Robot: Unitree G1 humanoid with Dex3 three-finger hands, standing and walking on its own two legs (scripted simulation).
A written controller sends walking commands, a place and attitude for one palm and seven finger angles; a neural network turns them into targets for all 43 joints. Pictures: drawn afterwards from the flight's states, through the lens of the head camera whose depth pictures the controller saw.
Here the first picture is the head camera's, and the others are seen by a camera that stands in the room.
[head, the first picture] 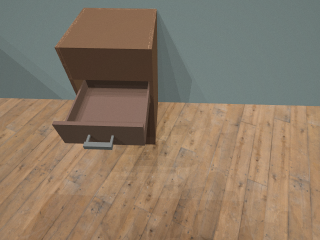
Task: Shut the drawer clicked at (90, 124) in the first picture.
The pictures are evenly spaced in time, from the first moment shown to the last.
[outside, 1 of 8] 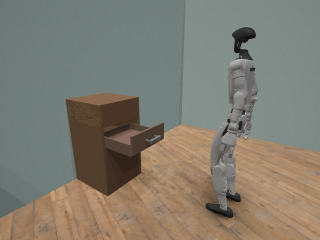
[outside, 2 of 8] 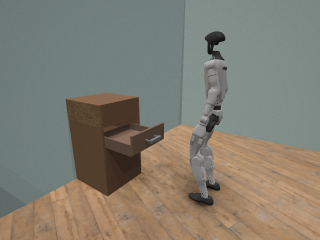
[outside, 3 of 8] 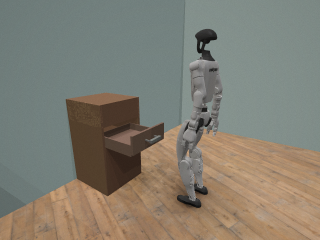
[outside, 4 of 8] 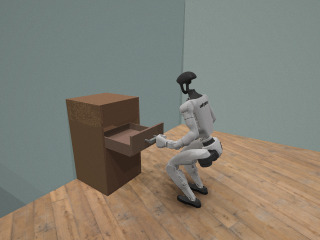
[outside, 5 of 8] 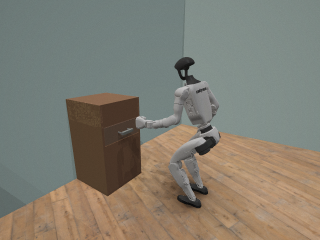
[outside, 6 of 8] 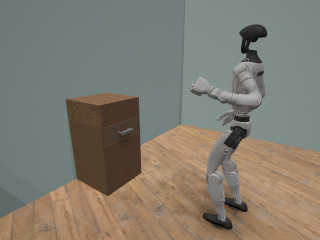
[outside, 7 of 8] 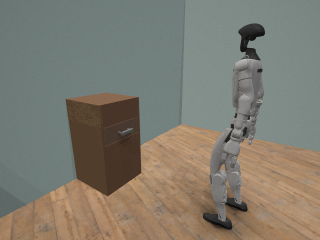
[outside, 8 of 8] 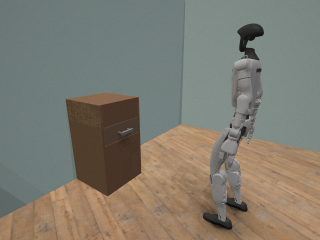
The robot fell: no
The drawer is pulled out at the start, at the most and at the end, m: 0.29 0.29 0.00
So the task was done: yes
